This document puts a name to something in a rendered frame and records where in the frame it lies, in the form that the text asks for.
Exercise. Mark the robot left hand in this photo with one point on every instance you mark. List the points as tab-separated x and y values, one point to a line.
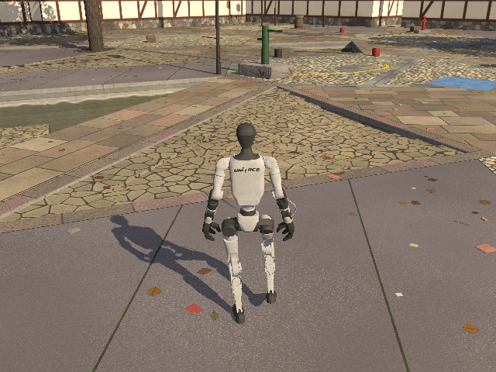
207	229

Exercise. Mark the robot right hand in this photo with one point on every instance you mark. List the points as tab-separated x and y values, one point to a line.
289	229

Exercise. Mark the robot right forearm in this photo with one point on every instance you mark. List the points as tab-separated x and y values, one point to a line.
284	208

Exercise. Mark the right robot thigh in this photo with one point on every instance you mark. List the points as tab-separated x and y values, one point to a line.
266	227

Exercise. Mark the left robot upper arm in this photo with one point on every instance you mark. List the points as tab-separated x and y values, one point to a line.
219	176

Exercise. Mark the right robot upper arm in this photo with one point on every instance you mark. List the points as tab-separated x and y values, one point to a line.
275	176

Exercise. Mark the robot left forearm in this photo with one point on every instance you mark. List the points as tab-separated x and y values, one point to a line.
211	209

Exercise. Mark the right robot shin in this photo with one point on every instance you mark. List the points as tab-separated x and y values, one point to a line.
269	267

